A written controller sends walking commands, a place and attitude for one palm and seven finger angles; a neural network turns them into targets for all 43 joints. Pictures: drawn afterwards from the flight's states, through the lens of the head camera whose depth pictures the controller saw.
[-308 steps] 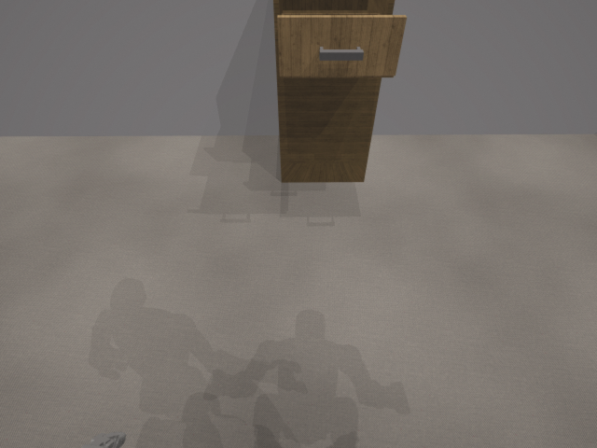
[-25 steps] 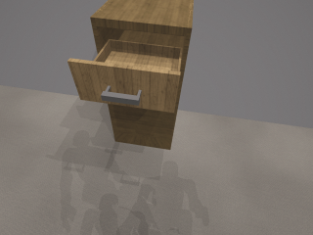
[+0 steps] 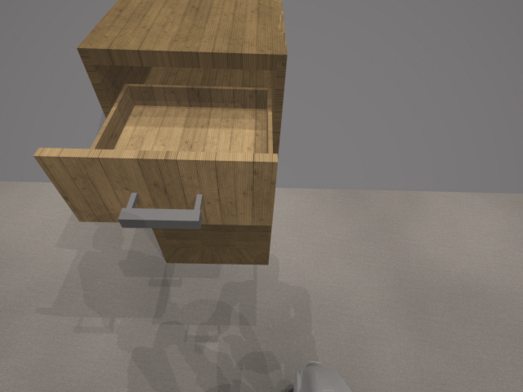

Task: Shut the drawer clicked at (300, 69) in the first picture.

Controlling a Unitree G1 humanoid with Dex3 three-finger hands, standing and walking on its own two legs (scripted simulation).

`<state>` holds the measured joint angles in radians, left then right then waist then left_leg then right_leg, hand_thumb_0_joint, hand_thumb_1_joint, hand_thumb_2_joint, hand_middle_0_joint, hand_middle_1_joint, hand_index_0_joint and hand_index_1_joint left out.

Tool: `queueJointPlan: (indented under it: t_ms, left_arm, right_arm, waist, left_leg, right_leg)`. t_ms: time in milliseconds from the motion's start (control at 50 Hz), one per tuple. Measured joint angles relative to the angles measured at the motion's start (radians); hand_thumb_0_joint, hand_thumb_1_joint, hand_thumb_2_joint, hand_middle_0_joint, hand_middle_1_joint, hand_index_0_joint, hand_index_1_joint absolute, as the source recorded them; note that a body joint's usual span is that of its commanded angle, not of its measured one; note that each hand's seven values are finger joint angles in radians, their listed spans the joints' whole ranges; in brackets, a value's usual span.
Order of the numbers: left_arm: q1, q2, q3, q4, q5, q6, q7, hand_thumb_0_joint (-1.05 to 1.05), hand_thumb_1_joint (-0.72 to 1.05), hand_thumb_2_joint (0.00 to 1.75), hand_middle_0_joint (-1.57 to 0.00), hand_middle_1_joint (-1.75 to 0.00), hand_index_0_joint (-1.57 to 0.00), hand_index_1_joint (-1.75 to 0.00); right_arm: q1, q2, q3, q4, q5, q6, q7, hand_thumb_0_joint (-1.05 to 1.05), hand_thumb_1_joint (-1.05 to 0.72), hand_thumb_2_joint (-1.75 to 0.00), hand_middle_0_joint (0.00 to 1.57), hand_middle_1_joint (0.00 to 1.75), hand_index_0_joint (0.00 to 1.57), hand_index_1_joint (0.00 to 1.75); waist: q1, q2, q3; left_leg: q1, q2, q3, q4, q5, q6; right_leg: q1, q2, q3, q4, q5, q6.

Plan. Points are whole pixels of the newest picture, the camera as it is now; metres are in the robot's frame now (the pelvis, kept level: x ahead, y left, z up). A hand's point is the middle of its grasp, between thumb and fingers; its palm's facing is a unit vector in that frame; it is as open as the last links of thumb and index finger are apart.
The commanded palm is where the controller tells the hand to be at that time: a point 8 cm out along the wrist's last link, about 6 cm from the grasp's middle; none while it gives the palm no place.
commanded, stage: take the last steps up to it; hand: left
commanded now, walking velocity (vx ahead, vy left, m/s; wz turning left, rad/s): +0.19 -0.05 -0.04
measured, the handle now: (164, 208) +0.41 +0.18 +0.03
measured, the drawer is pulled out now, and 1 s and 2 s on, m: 0.29 0.29 0.29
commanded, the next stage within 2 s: come to a stop and stand still in 0.08 s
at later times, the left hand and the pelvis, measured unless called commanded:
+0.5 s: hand out of the picture +0.14 +0.16 -0.16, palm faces +0.06 -0.97 -0.25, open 7.3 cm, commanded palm none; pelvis +0.11 -0.03 +0.00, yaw +0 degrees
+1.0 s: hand out of the picture +0.09 +0.17 -0.16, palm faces +0.01 -0.97 -0.23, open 7.4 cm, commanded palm none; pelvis +0.08 -0.01 +0.01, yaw -2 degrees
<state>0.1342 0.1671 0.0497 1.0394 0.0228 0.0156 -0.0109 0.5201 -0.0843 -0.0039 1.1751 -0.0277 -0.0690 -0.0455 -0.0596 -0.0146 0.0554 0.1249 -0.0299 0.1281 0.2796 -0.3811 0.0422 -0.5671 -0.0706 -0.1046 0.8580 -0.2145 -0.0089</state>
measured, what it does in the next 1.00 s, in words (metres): steps on the spot: right foot, then left foot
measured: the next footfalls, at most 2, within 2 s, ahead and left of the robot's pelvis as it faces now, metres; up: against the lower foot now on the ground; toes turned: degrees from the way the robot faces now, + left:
right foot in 0.10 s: +0.18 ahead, -0.11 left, +0.00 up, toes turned -7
left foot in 0.60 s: +0.13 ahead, +0.11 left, +0.00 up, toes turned +2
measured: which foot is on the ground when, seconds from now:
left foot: down 0.00-0.10, up 0.12-0.58, down 0.60-1.00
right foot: up 0.00-0.08, down 0.10-0.62, up 0.64-0.86, down 0.88-1.00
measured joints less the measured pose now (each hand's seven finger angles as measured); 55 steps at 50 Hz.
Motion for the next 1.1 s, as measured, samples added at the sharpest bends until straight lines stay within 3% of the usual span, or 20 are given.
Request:
queueJointPlan:
  t_ms: [80, 100, 160, 220, 340, 500, 560, 600, 640, 700, 780, 860, 980, 1100]
  left_arm:
    - [-0.041, -0.009, -0.010, -0.029, -0.001, -0.031, 0.002, 0.01, 0.91, 0.90, -0.20, -0.30, -0.20, -0.30]
    - [-0.039, -0.006, -0.010, -0.034, 0.001, -0.048, 0.003, 0.01, 0.91, 0.90, -0.20, -0.30, -0.20, -0.30]
    - [-0.031, -0.020, -0.011, -0.033, -0.008, -0.076, 0.012, 0.00, 0.91, 0.90, -0.20, -0.30, -0.20, -0.30]
    - [0.008, -0.030, -0.012, -0.016, -0.013, -0.070, 0.027, 0.00, 0.91, 0.90, -0.20, -0.30, -0.20, -0.30]
    - [0.058, -0.013, -0.011, 0.010, -0.003, -0.043, 0.050, -0.02, 0.95, 0.90, -0.20, -0.30, -0.21, -0.30]
    - [0.092, -0.027, -0.010, 0.002, 0.008, -0.005, 0.044, 0.00, 0.92, 0.90, -0.20, -0.30, -0.21, -0.30]
    - [0.100, -0.018, -0.005, 0.001, 0.010, 0.000, 0.045, 0.00, 0.91, 0.90, -0.20, -0.30, -0.21, -0.30]
    - [0.109, -0.011, -0.003, 0.005, 0.006, 0.005, 0.046, 0.00, 0.91, 0.90, -0.20, -0.30, -0.21, -0.30]
    - [0.105, 0.004, -0.002, 0.014, -0.001, 0.015, 0.047, 0.00, 0.91, 0.90, -0.20, -0.30, -0.21, -0.30]
    - [0.113, 0.017, -0.004, 0.021, -0.003, 0.024, 0.050, 0.01, 0.91, 0.90, -0.20, -0.30, -0.20, -0.30]
    - [0.120, 0.014, -0.009, 0.036, -0.002, 0.029, 0.046, 0.01, 0.91, 0.90, -0.20, -0.30, -0.20, -0.30]
    - [0.127, 0.010, -0.017, 0.048, -0.002, 0.019, 0.044, 0.01, 0.91, 0.90, -0.20, -0.30, -0.20, -0.30]
    - [0.126, -0.022, -0.039, 0.079, -0.003, -0.004, 0.043, 0.01, 0.91, 0.90, -0.20, -0.30, -0.20, -0.30]
    - [0.125, -0.023, -0.044, 0.086, -0.006, -0.005, 0.044, 0.01, 0.91, 0.90, -0.20, -0.30, -0.20, -0.30]
  right_arm:
    - [0.026, 0.003, -0.002, 0.026, 0.004, 0.013, 0.002, 0.01, -0.91, -0.90, 0.20, 0.30, 0.20, 0.29]
    - [0.034, 0.007, -0.004, 0.032, 0.010, 0.018, 0.006, 0.01, -0.91, -0.90, 0.20, 0.30, 0.20, 0.29]
    - [-0.011, -0.006, -0.017, 0.029, 0.026, 0.040, 0.011, 0.01, -0.91, -0.90, 0.20, 0.30, 0.20, 0.29]
    - [-0.086, -0.028, -0.032, -0.011, 0.019, 0.055, 0.013, 0.01, -0.91, -0.90, 0.20, 0.30, 0.20, 0.29]
    - [-0.249, -0.070, -0.040, -0.115, 0.019, 0.072, 0.008, 0.01, -0.91, -0.90, 0.20, 0.30, 0.19, 0.29]
    - [-0.372, -0.112, -0.058, -0.159, 0.017, 0.108, 0.016, 0.01, -0.93, -0.90, 0.20, 0.30, 0.19, 0.29]
    - [-0.389, -0.105, -0.056, -0.166, 0.020, 0.104, 0.019, 0.01, -0.92, -0.90, 0.20, 0.30, 0.19, 0.29]
    - [-0.388, -0.100, -0.051, -0.168, 0.020, 0.092, 0.020, 0.01, -0.92, -0.90, 0.20, 0.30, 0.19, 0.29]
    - [-0.384, -0.082, -0.045, -0.161, 0.016, 0.082, 0.019, 0.01, -0.92, -0.90, 0.20, 0.30, 0.19, 0.29]
    - [-0.373, -0.058, -0.026, -0.150, 0.009, 0.083, 0.015, 0.01, -0.91, -0.90, 0.20, 0.30, 0.19, 0.29]
    - [-0.372, -0.057, -0.024, -0.140, 0.010, 0.079, 0.001, 0.00, -0.93, -0.90, 0.20, 0.30, 0.20, 0.29]
    - [-0.369, -0.060, -0.021, -0.124, 0.013, 0.074, 0.005, 0.00, -0.93, -0.90, 0.20, 0.30, 0.20, 0.29]
    - [-0.343, -0.093, -0.033, -0.089, 0.024, 0.073, 0.009, 0.00, -0.93, -0.90, 0.20, 0.30, 0.20, 0.29]
    - [-0.277, -0.088, -0.020, -0.040, 0.018, 0.081, 0.018, 0.00, -0.92, -0.90, 0.20, 0.30, 0.19, 0.29]
  waist:
    - [-0.011, 0.026, 0.022]
    - [-0.005, 0.018, 0.017]
    - [0.005, 0.039, 0.029]
    - [0.014, 0.044, 0.021]
    - [0.036, 0.060, -0.002]
    - [0.091, 0.050, 0.019]
    - [0.103, 0.027, 0.024]
    - [0.102, 0.018, 0.020]
    - [0.102, -0.012, 0.026]
    - [0.115, -0.036, 0.022]
    - [0.105, -0.027, 0.010]
    - [0.098, -0.020, -0.003]
    - [0.064, 0.048, -0.018]
    - [0.054, 0.037, -0.034]
  left_leg:
    - [-0.003, 0.036, 0.005, 0.131, -0.091, -0.028]
    - [-0.040, 0.041, 0.004, 0.241, -0.113, -0.034]
    - [-0.253, 0.058, -0.068, 0.747, -0.146, -0.032]
    - [-0.435, 0.079, -0.085, 0.949, -0.077, -0.033]
    - [-0.581, 0.115, -0.102, 0.697, 0.020, -0.074]
    - [-0.523, 0.068, -0.108, 0.550, -0.021, -0.099]
    - [-0.450, 0.054, -0.099, 0.436, 0.006, -0.096]
    - [-0.372, 0.057, -0.091, 0.290, 0.107, -0.088]
    - [-0.344, 0.039, -0.084, 0.247, 0.086, -0.055]
    - [-0.317, 0.029, -0.066, 0.217, 0.094, -0.028]
    - [-0.298, 0.023, -0.054, 0.173, 0.124, -0.021]
    - [-0.303, 0.016, -0.036, 0.171, 0.132, -0.027]
    - [-0.292, 0.048, -0.051, 0.154, 0.158, -0.052]
    - [-0.275, 0.066, -0.061, 0.114, 0.192, -0.064]
  right_leg:
    - [0.119, 0.049, -0.032, -0.211, 0.022, -0.041]
    - [0.158, 0.051, -0.032, -0.250, 0.056, -0.062]
    - [0.188, 0.073, -0.050, -0.212, -0.018, -0.092]
    - [0.255, 0.084, -0.055, -0.286, -0.013, -0.085]
    - [0.302, 0.093, -0.042, -0.392, 0.023, -0.089]
    - [0.286, 0.065, -0.021, -0.359, -0.001, -0.069]
    - [0.272, 0.052, -0.021, -0.342, -0.007, -0.056]
    - [0.256, 0.050, -0.026, -0.313, -0.019, -0.042]
    - [0.250, 0.033, -0.019, -0.283, -0.044, -0.023]
    - [0.241, 0.033, 0.028, -0.197, -0.183, 0.006]
    - [0.254, 0.030, 0.079, -0.104, -0.217, 0.019]
    - [0.342, 0.010, 0.089, -0.250, -0.131, 0.031]
    - [0.406, 0.045, 0.072, -0.372, -0.070, 0.003]
    - [0.423, 0.064, 0.062, -0.412, -0.038, -0.013]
